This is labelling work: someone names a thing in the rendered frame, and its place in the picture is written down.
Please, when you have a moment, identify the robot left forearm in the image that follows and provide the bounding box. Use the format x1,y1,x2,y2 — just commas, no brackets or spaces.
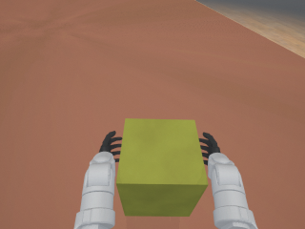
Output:
73,151,115,229

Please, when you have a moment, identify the robot right forearm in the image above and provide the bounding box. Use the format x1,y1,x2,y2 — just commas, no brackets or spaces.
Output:
208,153,258,229

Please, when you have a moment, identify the left robot hand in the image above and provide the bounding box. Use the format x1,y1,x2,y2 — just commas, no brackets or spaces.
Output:
99,131,123,162

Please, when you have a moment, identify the right robot hand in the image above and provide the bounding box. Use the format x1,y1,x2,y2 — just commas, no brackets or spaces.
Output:
199,132,221,165

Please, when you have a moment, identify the carton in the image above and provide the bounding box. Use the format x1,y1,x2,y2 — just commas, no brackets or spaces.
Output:
116,118,209,217

